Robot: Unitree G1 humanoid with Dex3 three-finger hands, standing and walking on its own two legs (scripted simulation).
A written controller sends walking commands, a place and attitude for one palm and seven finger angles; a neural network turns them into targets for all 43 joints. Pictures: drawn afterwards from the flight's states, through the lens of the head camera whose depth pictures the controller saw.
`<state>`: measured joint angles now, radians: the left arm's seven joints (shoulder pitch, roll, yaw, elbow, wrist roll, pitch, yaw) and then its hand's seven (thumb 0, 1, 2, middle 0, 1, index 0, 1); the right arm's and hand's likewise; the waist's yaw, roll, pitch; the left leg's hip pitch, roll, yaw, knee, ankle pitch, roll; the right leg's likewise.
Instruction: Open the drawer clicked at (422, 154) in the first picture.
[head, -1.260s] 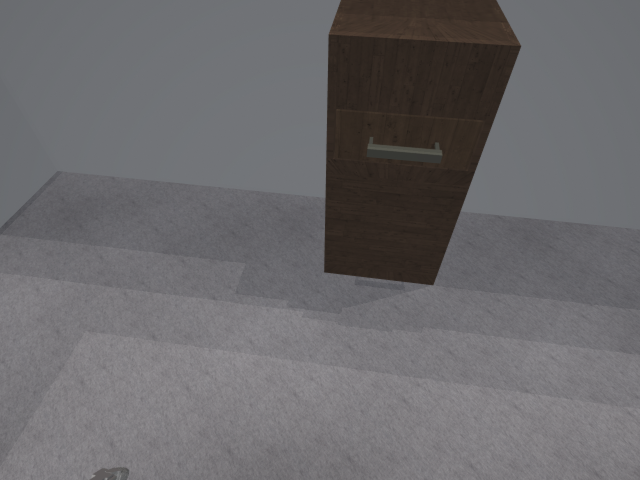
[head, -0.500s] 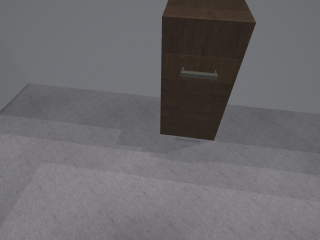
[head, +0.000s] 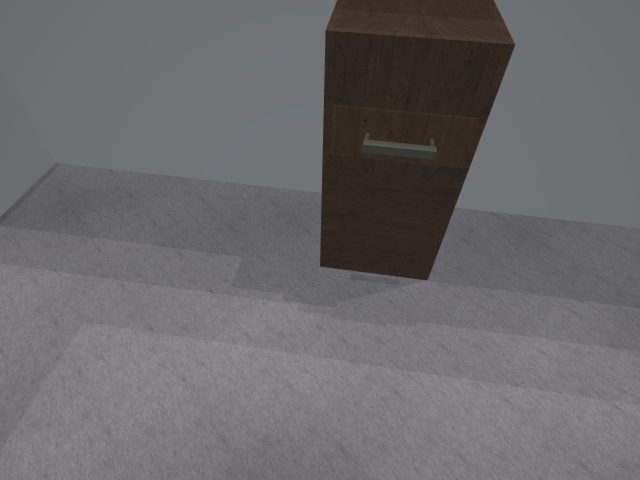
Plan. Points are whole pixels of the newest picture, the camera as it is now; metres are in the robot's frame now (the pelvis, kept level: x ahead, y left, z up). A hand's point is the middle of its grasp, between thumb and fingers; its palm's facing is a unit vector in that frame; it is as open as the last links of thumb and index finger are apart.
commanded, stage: look at it before walking up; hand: left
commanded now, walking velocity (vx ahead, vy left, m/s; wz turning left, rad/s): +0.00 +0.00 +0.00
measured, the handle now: (399, 144) +0.98 -0.16 -0.14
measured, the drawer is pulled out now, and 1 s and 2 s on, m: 0.00 0.00 0.00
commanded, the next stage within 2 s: walk to a spot facing it in 0.18 s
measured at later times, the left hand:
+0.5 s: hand out of the picture +0.07 +0.23 -0.17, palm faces -0.07 -0.95 -0.31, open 7.3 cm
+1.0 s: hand out of the picture +0.07 +0.17 -0.17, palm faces -0.25 -0.94 -0.23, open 7.3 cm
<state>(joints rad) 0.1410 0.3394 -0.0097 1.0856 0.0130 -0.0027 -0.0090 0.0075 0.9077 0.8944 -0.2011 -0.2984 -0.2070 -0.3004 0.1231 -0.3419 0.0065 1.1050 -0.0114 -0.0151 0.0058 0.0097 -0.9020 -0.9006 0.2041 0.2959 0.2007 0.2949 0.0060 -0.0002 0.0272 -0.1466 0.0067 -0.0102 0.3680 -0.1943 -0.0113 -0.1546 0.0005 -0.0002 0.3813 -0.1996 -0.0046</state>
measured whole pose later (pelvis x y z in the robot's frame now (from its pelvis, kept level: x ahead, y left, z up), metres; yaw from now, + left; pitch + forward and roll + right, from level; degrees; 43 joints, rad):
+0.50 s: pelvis +0.00 +0.00 -0.01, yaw -5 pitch -1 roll +0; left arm 0.19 0.31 0.01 1.03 0.02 0.04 0.00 0.01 0.91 0.89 -0.20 -0.30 -0.20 -0.30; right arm 0.11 -0.29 -0.01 1.03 -0.01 0.01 -0.02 0.01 -0.90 -0.90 0.20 0.30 0.20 0.29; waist 0.02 -0.01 0.04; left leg -0.19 0.03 0.06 0.47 -0.26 -0.01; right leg -0.23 0.03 0.07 0.49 -0.24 0.00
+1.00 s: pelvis -0.02 -0.01 -0.01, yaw -19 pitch +2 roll +1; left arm 0.27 0.20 0.05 0.93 0.02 0.04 -0.01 0.01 0.91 0.89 -0.20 -0.30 -0.21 -0.30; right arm 0.13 -0.23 -0.06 0.94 -0.01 0.04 -0.02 0.01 -0.91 -0.90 0.20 0.30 0.20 0.29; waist 0.04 -0.01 0.06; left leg -0.43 0.04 0.00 0.91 -0.40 -0.07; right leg -0.32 0.08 0.11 0.48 -0.18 -0.05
